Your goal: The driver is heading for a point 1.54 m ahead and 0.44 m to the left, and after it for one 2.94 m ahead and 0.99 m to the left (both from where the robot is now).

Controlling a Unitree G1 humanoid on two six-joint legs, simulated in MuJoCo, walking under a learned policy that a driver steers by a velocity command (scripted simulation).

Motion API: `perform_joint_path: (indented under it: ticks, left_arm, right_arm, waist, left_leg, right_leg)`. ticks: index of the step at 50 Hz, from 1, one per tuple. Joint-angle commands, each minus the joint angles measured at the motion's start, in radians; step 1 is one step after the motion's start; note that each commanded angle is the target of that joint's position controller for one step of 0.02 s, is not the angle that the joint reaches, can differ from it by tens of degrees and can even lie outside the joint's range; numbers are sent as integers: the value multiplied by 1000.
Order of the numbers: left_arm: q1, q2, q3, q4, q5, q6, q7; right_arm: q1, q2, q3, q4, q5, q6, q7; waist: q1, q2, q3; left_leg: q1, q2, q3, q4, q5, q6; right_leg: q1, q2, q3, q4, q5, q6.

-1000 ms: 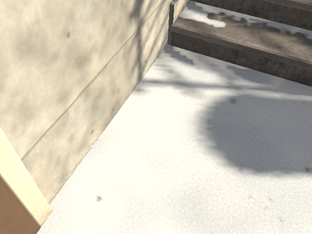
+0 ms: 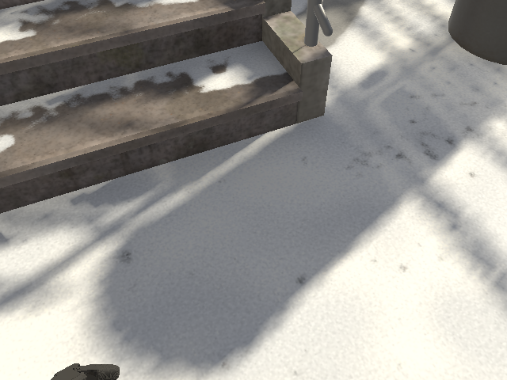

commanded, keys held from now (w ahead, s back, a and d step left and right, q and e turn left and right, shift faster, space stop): q+shift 0.62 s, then e+shift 0.38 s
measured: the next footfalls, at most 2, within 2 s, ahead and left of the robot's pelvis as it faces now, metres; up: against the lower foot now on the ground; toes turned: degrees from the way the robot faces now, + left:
left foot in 0.02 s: +0.05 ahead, +0.14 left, +0.00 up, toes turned +1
right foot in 0.34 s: +0.07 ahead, -0.10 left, +0.00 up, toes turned +24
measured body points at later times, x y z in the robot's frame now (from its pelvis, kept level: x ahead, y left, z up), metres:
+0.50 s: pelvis +0.00 -0.02 +0.01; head +0.04 -0.02 +0.46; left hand +0.04 +0.30 -0.07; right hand +0.25 -0.26 -0.09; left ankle -0.05 +0.11 -0.65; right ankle +0.03 -0.11 -0.73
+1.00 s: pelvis -0.02 +0.02 +0.01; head +0.01 +0.05 +0.46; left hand -0.09 +0.32 -0.11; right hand +0.28 -0.11 -0.07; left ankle -0.07 +0.13 -0.73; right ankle +0.02 -0.11 -0.65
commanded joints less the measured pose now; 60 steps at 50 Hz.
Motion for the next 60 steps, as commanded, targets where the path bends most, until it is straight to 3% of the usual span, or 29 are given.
perform_joint_path:
  ticks: [1,3,4,5,6,9,11,14,17,18,19,20,21,24,29,32,35,38,39,40,41,42,43,45,49,54,58,59,60]
  left_arm:
    - [7,184,58,-28,-19,-13,13]
    - [78,150,62,-31,0,-7,30]
    - [-20,132,57,-63,1,-6,39]
    - [-83,140,60,-82,-11,-8,44]
    - [-78,135,65,-75,-25,-6,45]
    - [-68,92,60,-48,-22,-9,37]
    - [-85,53,53,-32,-28,-25,27]
    - [-42,73,64,-4,-37,-31,-1]
    - [114,123,93,48,-43,-40,-10]
    - [109,179,105,42,-31,-41,-5]
    - [36,247,112,20,25,-38,-10]
    - [-28,202,101,-9,45,-51,-12]
    - [-82,142,84,-21,35,-57,-4]
    - [-88,117,70,-20,-2,-57,24]
    - [55,168,84,14,10,-37,37]
    - [69,207,99,23,2,-32,20]
    - [55,238,106,46,-15,-41,-13]
    - [23,151,63,75,-45,-55,-36]
    - [77,104,39,99,-38,-68,-46]
    - [88,68,16,83,10,-77,-56]
    - [141,65,19,91,-2,-73,-53]
    - [96,176,46,89,-20,-61,-43]
    - [84,220,71,82,-44,-53,-35]
    - [153,212,86,113,-45,-16,-8]
    - [151,138,78,84,-48,28,17]
    - [100,111,64,-1,-37,34,-30]
    - [173,134,88,-12,-40,55,-41]
    - [213,157,102,0,-35,54,-31]
    - [271,253,135,6,-35,46,-12]
  right_arm:
    - [-6,-127,-26,-77,-4,-23,10]
    - [-10,-209,-47,-92,2,-29,8]
    - [-1,-264,-63,-107,-5,-24,3]
    - [57,-254,-65,-106,-33,-30,-4]
    - [51,-240,-59,-107,-38,-38,-12]
    - [-16,-180,-59,-136,31,-24,-51]
    - [1,-171,-66,-144,36,3,-61]
    - [-4,-192,-87,-170,27,13,-60]
    - [-40,-173,-86,-201,48,34,-51]
    - [34,-108,-75,-192,38,41,-49]
    - [56,-109,-80,-219,32,32,-49]
    - [77,-195,-104,-207,15,23,-47]
    - [80,-233,-119,-186,18,28,-44]
    - [84,-167,-105,-177,15,46,-36]
    - [-55,-117,-73,-276,24,39,-8]
    - [-84,-88,-56,-304,12,39,4]
    - [-66,-87,-53,-300,-4,42,-12]
    - [23,-49,-38,-240,-4,36,-18]
    - [58,-87,-42,-227,-16,35,-25]
    - [126,-177,-54,-235,-36,35,-42]
    - [23,-188,-53,-236,-50,35,-49]
    - [-17,-159,-54,-254,-48,25,-41]
    - [-23,-186,-64,-239,-44,19,-43]
    - [-76,-172,-62,-233,-24,7,-51]
    - [-154,-83,-43,-217,-25,5,-68]
    - [-136,-145,-71,-191,-21,2,-52]
    - [-161,-164,-85,-177,16,-3,-28]
    - [-127,-136,-83,-156,22,-1,-22]
    - [-86,-92,-74,-145,1,4,-17]
  waist:
    - [16,-125,-67]
    - [86,160,-48]
    - [34,263,-9]
    - [-29,269,-28]
    - [-8,209,-37]
    - [29,116,-55]
    - [8,130,-100]
    - [12,182,-149]
    - [77,188,-165]
    - [34,15,-193]
    - [-7,-270,-137]
    - [-27,-222,-96]
    - [-39,-148,-73]
    - [-15,-123,-46]
    - [83,-120,-70]
    - [95,-110,-95]
    - [69,-133,-124]
    - [1,-122,-149]
    - [0,-80,-175]
    - [7,72,-272]
    - [50,224,-264]
    - [1,169,-235]
    - [-5,204,-185]
    - [25,181,-130]
    - [56,159,-76]
    - [32,138,-123]
    - [84,113,-130]
    - [96,54,-124]
    - [101,-172,-106]
  left_leg:
    - [99,-15,27,-148,117,54]
    - [53,131,-255,-296,425,177]
    - [64,227,-467,-404,358,297]
    - [119,295,-605,-474,265,373]
    - [140,288,-593,-471,236,370]
    - [208,168,-434,-416,208,255]
    - [257,109,-408,-376,218,222]
    - [205,88,-461,-376,203,218]
    - [75,38,-478,-323,80,160]
    - [-50,-56,-373,-132,-198,102]
    - [-252,-169,-209,90,-354,51]
    - [-264,-65,-193,279,-324,19]
    - [-249,-45,-162,361,-252,6]
    - [-309,-4,-98,505,-96,-37]
    - [-378,62,-18,358,-73,-83]
    - [-290,70,5,243,-106,-69]
    - [-100,2,42,65,-195,-40]
    - [197,-27,44,-369,98,24]
    - [397,21,-14,-447,279,44]
    - [611,245,-218,-329,742,102]
    - [469,369,-255,-289,760,283]
    - [397,342,-222,-309,682,338]
    - [384,325,-185,-325,666,339]
    - [284,302,-94,-366,545,298]
    - [198,279,33,-428,324,264]
    - [231,328,91,-393,336,266]
    - [208,346,144,-277,279,184]
    - [154,295,187,-173,169,128]
    - [-18,185,271,85,-48,42]
  right_leg:
    - [30,-236,136,-78,194,-106]
    - [17,-31,-37,162,-40,19]
    - [-110,57,-83,284,-211,60]
    - [-220,60,-8,486,-413,69]
    - [-252,33,48,599,-420,63]
    - [-257,-11,61,442,-263,85]
    - [-204,13,33,267,-201,113]
    - [-29,44,26,61,-158,102]
    - [210,-17,14,-235,18,63]
    - [332,-205,190,-276,20,1]
    - [251,-410,460,-310,86,-135]
    - [179,-467,449,-319,143,-186]
    - [138,-408,327,-301,147,-164]
    - [157,-300,106,-272,199,-134]
    - [311,-349,14,-267,339,-199]
    - [303,-373,-34,-248,427,-213]
    - [245,-350,-63,-196,540,-207]
    - [161,-308,-61,-106,481,-142]
    - [54,-275,-68,-99,378,-66]
    - [-96,-215,-103,27,-24,21]
    - [-139,-172,-95,103,-395,81]
    - [-142,-163,-72,268,-437,110]
    - [-237,-131,-82,447,-450,119]
    - [-276,-136,-35,619,-387,133]
    - [-279,-158,-84,585,-198,160]
    - [-153,-185,-129,328,-168,109]
    - [-16,-144,-188,115,-83,32]
    - [67,-114,-166,20,2,-6]
    - [204,-199,27,-108,351,-79]
Velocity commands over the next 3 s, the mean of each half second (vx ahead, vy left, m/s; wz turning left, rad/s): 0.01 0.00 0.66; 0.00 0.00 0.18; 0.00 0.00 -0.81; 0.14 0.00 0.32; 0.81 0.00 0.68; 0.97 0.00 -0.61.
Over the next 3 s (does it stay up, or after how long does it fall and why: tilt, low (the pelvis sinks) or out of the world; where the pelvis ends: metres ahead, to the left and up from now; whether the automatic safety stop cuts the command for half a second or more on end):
stays up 0.69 0.37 -0.02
